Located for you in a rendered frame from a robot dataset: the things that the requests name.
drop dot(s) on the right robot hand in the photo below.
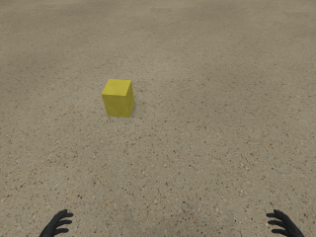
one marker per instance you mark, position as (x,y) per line
(291,230)

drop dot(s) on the left robot hand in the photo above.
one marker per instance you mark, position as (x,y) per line
(50,230)

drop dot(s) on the carton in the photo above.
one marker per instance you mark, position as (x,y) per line
(118,98)

